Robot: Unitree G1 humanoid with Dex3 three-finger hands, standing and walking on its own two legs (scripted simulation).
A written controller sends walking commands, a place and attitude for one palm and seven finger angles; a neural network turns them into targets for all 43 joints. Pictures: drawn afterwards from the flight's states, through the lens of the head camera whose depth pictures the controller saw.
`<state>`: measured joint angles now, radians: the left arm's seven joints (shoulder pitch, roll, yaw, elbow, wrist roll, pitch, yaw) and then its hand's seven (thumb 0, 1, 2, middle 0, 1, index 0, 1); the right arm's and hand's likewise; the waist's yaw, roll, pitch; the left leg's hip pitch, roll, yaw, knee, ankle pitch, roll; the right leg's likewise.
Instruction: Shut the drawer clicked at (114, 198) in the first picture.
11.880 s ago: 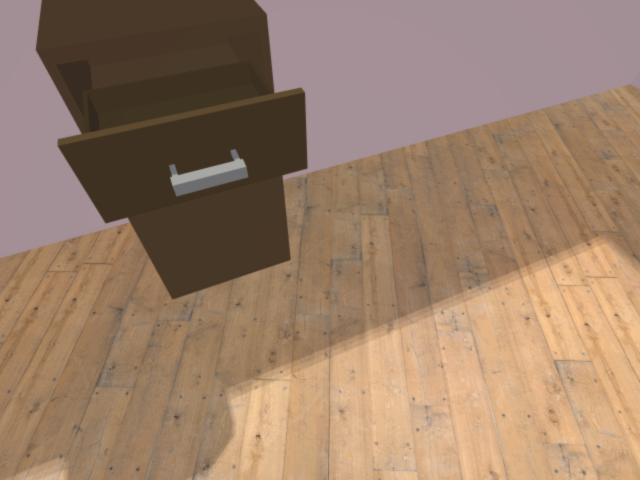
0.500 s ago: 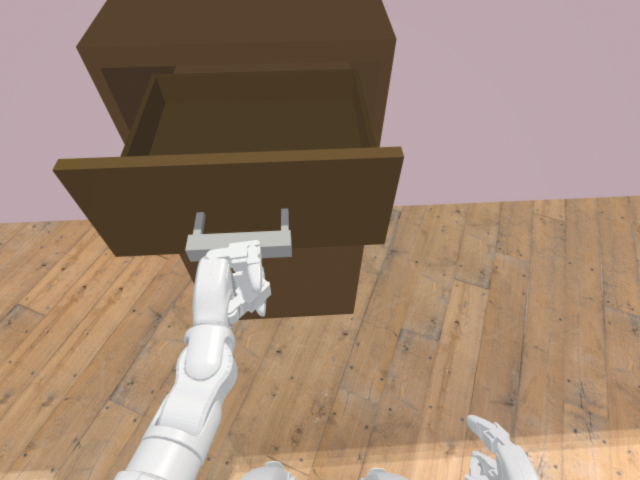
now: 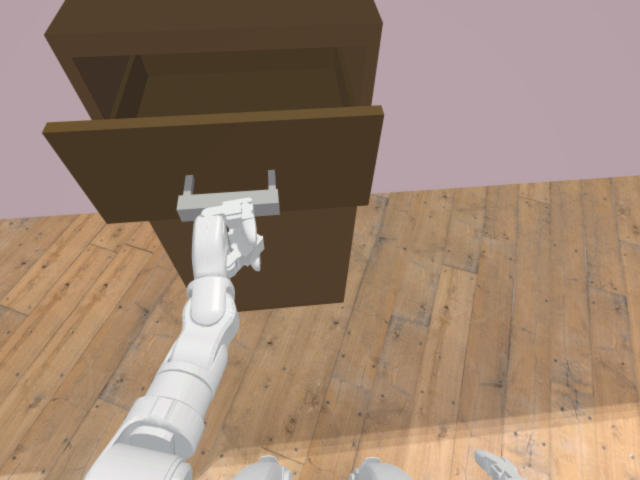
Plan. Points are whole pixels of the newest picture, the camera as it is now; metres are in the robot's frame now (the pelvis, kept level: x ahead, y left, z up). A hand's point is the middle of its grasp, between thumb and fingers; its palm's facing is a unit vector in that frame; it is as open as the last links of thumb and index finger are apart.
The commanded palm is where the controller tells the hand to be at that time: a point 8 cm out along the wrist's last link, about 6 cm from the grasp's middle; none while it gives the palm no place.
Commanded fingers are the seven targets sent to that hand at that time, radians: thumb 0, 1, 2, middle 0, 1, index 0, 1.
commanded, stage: push the drawer shut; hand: left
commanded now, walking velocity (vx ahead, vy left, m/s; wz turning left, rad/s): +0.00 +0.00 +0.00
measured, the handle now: (230, 192) +0.48 +0.12 +0.07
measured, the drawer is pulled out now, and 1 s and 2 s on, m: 0.16 0.05 0.00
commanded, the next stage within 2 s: pull the fist back off the drawer in 1.84 s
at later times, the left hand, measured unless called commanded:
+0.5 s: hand (258, 201) +0.47 +0.08 +0.06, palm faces +0.10 -0.99 -0.04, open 3.1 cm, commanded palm +0.45 +0.13 +0.07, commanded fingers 0.00 0.90 0.90 -1.40 -1.60 -1.40 -1.60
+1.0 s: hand (255, 175) +0.51 +0.08 +0.07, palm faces +0.09 -1.00 -0.03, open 3.2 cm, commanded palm +0.51 +0.14 +0.07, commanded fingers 0.00 0.90 0.90 -1.40 -1.60 -1.40 -1.60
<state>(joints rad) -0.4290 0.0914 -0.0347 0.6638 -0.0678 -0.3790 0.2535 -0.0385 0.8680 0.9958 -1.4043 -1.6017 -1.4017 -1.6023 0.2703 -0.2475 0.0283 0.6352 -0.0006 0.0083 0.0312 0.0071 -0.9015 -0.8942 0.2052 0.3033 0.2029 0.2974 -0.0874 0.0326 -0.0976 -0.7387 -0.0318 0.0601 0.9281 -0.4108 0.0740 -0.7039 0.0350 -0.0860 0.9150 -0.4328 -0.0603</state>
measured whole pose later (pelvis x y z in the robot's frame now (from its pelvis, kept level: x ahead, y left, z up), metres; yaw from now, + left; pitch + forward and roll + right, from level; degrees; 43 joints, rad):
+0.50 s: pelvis +0.00 +0.00 +0.00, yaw -1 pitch +16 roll -1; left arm -0.72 0.16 0.15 1.01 -0.05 -0.46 0.21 -0.01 0.85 0.97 -1.40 -1.60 -1.40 -1.60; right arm 0.36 -0.26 0.01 0.67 -0.02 0.00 0.05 0.01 -0.90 -0.89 0.20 0.30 0.20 0.30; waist -0.14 0.03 -0.11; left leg -0.82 -0.02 0.07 0.94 -0.41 0.07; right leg -0.78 0.05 -0.08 0.93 -0.43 -0.06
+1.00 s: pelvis +0.00 +0.00 -0.01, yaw -1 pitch +20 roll -2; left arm -0.92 0.26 0.26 1.22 0.00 -0.48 0.17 0.04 0.82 0.96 -1.40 -1.60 -1.40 -1.60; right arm 0.41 -0.27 0.02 0.66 -0.05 0.01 0.07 0.00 -0.90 -0.89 0.21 0.30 0.20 0.30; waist -0.19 0.04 -0.12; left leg -0.91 -0.01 0.06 0.99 -0.43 0.07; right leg -0.86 0.06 -0.09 0.95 -0.43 -0.06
